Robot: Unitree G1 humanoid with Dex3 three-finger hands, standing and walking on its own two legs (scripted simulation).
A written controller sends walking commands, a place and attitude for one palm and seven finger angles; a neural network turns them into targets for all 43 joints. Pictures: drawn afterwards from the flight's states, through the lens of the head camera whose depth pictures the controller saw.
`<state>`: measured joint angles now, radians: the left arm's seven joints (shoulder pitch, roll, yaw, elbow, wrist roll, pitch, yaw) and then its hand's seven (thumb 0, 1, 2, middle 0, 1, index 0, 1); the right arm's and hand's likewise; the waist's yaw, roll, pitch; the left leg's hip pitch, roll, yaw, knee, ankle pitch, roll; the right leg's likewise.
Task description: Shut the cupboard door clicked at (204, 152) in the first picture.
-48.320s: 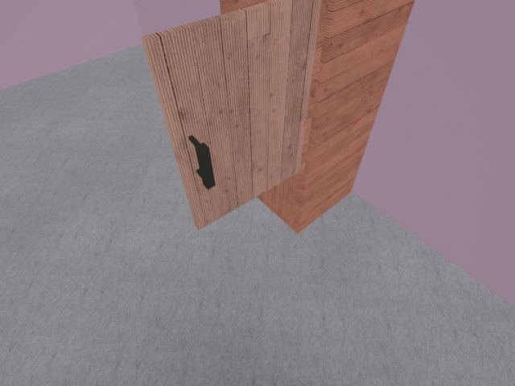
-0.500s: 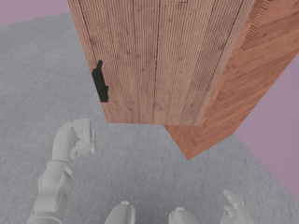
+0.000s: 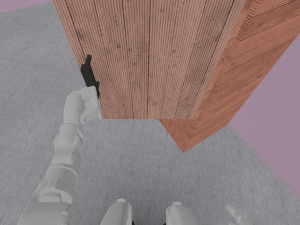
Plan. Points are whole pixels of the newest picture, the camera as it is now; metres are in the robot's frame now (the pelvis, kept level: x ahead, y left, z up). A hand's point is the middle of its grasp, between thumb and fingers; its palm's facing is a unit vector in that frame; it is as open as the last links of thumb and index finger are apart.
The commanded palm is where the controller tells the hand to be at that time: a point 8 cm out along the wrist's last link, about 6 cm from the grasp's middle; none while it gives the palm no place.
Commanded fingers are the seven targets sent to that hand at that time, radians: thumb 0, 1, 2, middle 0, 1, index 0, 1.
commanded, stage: bring the fist close to the handle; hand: left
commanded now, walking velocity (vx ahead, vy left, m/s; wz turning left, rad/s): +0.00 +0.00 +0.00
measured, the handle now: (92, 77) +0.53 +0.19 +0.05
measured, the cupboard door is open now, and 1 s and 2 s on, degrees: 59 56 45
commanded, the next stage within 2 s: push the door shut along its arc in 0.44 s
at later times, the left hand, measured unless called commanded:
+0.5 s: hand (102, 104) +0.42 +0.14 +0.05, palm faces +0.01 -1.00 -0.04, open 3.1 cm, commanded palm +0.40 +0.19 +0.05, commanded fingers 0.00 0.90 0.90 -1.30 -1.50 -1.30 -1.50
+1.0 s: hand (104, 89) +0.47 +0.14 +0.06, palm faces -0.10 -0.99 -0.05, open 3.1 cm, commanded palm +0.46 +0.18 +0.05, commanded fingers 0.00 0.90 0.90 -1.30 -1.50 -1.30 -1.50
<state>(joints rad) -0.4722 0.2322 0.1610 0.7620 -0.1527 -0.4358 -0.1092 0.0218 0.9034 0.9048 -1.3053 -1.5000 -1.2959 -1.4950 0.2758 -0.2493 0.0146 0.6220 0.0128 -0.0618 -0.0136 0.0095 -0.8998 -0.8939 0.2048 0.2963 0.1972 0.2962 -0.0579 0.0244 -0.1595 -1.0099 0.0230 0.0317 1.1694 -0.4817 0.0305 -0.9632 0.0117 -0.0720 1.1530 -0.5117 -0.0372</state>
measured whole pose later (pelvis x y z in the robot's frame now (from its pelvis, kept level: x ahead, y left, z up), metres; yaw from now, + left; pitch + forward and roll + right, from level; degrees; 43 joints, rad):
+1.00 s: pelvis -0.01 -0.01 -0.02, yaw +0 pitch +22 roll -2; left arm -0.82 0.38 0.25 1.13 -0.14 -0.46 -0.25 0.02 0.90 0.90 -1.32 -1.50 -1.30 -1.49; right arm 0.32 -0.27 0.02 0.65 0.02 -0.02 -0.01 0.01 -0.90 -0.89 0.20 0.30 0.20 0.30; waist -0.12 0.04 -0.16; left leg -1.14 0.04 0.02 1.24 -0.49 0.02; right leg -1.09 0.02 -0.09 1.22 -0.52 -0.05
